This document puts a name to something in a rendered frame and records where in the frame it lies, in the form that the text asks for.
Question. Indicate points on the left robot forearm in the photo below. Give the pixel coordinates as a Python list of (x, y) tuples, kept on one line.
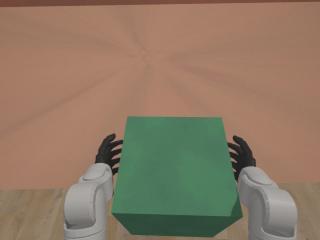
[(84, 206)]

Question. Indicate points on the left robot hand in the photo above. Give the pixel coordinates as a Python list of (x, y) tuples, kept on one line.
[(105, 154)]

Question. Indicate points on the right robot forearm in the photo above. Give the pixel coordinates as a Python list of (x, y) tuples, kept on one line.
[(272, 212)]

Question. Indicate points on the carton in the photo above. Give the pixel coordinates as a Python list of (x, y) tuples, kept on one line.
[(175, 178)]

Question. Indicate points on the right robot hand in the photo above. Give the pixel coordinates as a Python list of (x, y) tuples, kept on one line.
[(244, 156)]

